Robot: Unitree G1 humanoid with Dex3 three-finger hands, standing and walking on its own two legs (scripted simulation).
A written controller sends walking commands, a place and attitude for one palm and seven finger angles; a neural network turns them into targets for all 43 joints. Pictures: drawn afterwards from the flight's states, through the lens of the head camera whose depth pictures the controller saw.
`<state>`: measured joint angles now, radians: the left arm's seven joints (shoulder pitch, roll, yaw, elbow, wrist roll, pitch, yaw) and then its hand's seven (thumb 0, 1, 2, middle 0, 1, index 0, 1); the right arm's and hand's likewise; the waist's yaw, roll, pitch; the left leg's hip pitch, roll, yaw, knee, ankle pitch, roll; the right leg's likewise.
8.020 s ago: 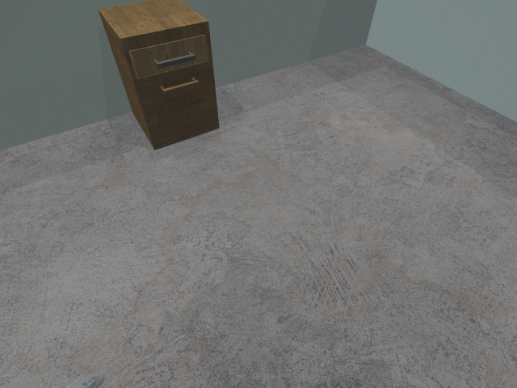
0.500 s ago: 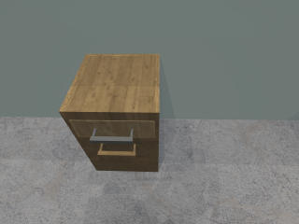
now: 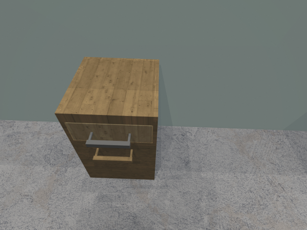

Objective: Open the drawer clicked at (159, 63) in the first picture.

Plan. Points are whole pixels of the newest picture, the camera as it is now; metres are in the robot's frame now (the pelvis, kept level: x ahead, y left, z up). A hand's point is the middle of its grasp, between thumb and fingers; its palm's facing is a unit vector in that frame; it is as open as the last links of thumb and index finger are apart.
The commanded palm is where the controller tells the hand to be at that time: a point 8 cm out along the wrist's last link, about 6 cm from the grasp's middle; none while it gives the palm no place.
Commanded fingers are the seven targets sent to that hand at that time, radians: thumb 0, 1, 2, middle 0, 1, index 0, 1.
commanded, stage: look again from close up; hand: left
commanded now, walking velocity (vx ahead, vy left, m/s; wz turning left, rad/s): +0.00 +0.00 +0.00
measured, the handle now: (109, 139) +0.53 +0.23 -0.24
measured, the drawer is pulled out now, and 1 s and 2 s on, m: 0.00 0.00 0.00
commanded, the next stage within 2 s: raise the hand with hooked fingers in 0.42 s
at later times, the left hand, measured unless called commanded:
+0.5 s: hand out of the picture +0.00 +0.17 -0.17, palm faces +0.02 -0.98 -0.18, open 7.4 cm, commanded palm none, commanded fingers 0.00 0.90 0.90 -0.20 -0.30 -0.20 -0.30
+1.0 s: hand (82, 223) +0.15 +0.19 -0.07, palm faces -0.03 -0.13 -0.99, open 8.9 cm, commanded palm +0.16 +0.22 +0.00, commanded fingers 0.00 0.32 0.65 -0.24 -0.68 -0.24 -0.68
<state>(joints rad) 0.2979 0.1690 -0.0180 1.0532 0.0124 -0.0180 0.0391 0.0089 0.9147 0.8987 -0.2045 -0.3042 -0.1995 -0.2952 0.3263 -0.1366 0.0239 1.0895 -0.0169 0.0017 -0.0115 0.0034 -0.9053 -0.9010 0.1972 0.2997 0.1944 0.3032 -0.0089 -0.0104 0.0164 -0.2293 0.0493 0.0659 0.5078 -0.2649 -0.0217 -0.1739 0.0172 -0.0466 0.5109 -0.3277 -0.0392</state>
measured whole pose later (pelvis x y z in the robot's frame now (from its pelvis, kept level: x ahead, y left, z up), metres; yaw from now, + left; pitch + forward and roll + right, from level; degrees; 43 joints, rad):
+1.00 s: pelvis -0.03 -0.01 -0.04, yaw +0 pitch +10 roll +2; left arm 0.39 0.28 -0.14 0.10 1.15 -0.06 0.49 0.00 0.53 0.74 -0.24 -0.54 -0.24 -0.53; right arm 0.05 -0.24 -0.05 0.49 -0.07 0.07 0.03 0.01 -0.90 -0.90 0.20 0.30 0.19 0.30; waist 0.11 -0.01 -0.13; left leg -0.63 0.05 0.08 0.82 -0.36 -0.02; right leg -0.62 0.00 -0.03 0.91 -0.46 -0.06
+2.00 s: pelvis -0.01 +0.02 +0.00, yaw +1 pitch +2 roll +0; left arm -0.05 0.45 -0.07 0.12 0.95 0.00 0.11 0.00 -0.48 0.31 -0.32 -1.19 -0.32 -1.19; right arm 0.11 -0.22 0.00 0.58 0.00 0.12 0.00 0.01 -0.90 -0.90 0.20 0.30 0.20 0.30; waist 0.07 0.08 -0.02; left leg -0.30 0.01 0.06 0.50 -0.24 0.01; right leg -0.24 -0.02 -0.05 0.51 -0.30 -0.01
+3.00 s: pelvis -0.01 +0.01 -0.02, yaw +1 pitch +10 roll +0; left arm -0.31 0.41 -0.08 0.56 1.04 -0.08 0.26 0.00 -0.49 0.30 -0.32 -1.21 -0.32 -1.20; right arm 0.21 -0.24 -0.06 0.64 0.00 0.13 0.00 0.01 -0.90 -0.90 0.20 0.30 0.20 0.30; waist 0.01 0.05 -0.09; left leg -0.55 0.04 0.06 0.66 -0.30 0.01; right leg -0.49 0.00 -0.05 0.67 -0.36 -0.02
